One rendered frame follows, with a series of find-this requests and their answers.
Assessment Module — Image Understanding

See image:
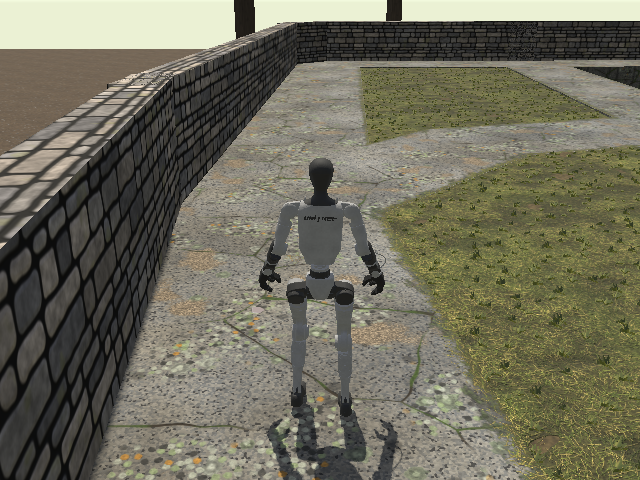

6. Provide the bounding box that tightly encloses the right robot thigh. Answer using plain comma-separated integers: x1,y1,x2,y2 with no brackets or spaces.
334,279,354,352

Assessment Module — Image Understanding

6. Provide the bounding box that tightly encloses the left robot hand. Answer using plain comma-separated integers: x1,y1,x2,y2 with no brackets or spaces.
258,269,281,292

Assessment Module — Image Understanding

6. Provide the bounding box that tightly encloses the robot right upper arm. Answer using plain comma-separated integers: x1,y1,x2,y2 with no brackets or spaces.
341,201,371,256

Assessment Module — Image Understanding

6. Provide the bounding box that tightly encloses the right robot hand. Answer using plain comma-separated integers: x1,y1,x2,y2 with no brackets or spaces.
362,272,385,295

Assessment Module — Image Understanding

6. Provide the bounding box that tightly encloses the left robot thigh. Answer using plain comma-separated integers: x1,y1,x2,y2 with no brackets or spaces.
286,278,309,341

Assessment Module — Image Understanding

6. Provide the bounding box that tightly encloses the robot left upper arm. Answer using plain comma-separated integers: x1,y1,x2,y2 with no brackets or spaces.
271,201,300,256

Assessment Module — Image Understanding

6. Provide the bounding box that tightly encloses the right robot forearm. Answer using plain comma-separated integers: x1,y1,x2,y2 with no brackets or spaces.
361,241,382,278

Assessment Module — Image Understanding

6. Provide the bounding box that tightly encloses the robot thigh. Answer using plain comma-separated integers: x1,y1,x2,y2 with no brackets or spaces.
286,278,309,341
334,279,354,352

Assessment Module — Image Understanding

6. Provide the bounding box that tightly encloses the left robot forearm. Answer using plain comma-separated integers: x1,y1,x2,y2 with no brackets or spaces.
262,240,281,276

